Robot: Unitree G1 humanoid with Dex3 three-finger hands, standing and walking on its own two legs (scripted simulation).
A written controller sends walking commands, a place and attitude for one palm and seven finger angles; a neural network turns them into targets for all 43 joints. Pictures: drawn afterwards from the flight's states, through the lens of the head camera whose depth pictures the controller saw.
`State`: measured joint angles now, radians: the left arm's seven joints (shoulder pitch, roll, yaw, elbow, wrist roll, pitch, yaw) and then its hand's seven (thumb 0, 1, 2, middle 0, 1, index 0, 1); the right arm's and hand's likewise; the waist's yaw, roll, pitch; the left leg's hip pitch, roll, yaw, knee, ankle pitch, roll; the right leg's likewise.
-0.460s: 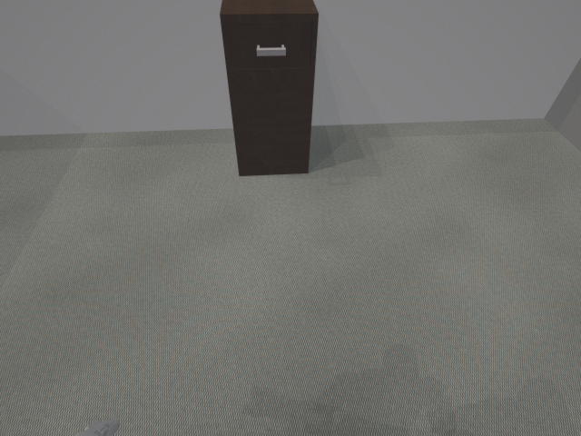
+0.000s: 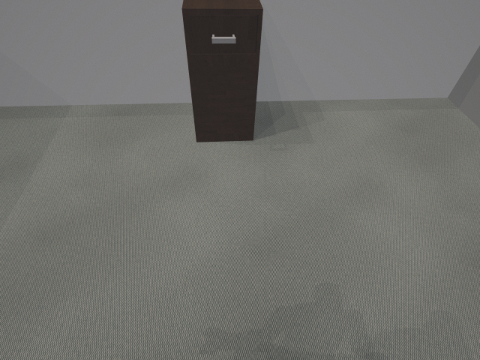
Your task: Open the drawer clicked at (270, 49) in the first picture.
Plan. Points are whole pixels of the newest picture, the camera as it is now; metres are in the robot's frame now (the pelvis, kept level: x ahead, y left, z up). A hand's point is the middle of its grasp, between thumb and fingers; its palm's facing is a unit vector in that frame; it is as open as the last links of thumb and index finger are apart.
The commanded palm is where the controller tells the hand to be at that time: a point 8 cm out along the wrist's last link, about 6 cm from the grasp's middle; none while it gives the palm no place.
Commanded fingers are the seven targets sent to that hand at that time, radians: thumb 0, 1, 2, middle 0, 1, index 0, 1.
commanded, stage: stand and wait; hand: left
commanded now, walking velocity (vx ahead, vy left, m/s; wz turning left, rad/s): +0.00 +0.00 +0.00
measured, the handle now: (223, 38) +1.52 +0.16 -0.09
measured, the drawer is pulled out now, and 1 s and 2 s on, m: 0.00 0.00 0.00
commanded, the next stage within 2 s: look at it before walking up in 0.36 s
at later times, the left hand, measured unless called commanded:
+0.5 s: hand out of the picture +0.08 +0.25 -0.15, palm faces -0.03 -0.94 -0.33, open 7.4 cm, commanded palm none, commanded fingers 0.00 0.90 0.90 -0.20 -0.30 -0.20 -0.30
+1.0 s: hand out of the picture +0.08 +0.25 -0.15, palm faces -0.02 -0.94 -0.33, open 7.4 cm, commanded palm none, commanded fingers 0.00 0.90 0.90 -0.20 -0.30 -0.20 -0.30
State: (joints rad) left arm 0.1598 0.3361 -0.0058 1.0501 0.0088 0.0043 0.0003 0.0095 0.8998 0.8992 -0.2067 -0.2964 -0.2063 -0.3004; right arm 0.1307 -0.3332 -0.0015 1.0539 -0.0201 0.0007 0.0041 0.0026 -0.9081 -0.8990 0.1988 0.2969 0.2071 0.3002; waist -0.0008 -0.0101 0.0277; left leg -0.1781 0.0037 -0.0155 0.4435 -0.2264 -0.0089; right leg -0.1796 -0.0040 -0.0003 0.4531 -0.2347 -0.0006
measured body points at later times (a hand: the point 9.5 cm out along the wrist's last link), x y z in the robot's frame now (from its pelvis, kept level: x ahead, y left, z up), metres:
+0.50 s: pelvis +0.00 +0.00 +0.00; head +0.00 +0.00 +0.45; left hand +0.08 +0.29 -0.13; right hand +0.07 -0.29 -0.13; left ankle +0.01 +0.13 -0.74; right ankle +0.01 -0.12 -0.74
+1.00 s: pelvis +0.01 +0.00 +0.00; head +0.01 +0.00 +0.45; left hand +0.08 +0.29 -0.13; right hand +0.09 -0.30 -0.13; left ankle +0.01 +0.13 -0.74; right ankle +0.01 -0.12 -0.74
